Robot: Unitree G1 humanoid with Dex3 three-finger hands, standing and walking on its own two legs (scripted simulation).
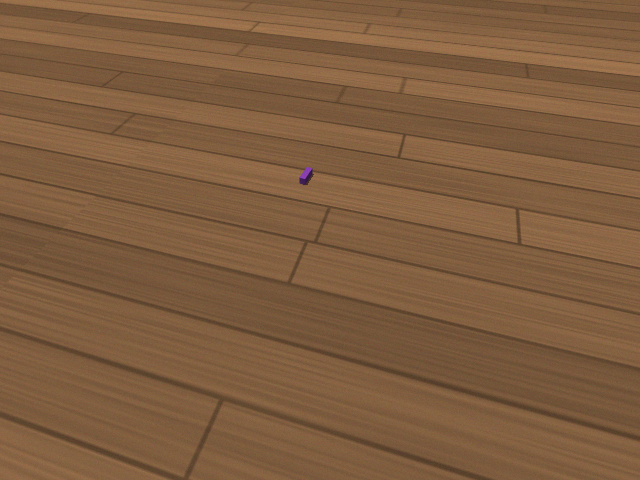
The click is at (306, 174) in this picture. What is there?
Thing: small brick
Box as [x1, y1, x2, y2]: [299, 167, 312, 184]
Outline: 311,168 307,167 299,177 300,183 305,184 312,173
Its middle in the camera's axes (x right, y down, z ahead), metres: -0.08 -0.30 +1.96
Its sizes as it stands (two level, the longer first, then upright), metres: 0.093 0.030 0.036
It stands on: the floor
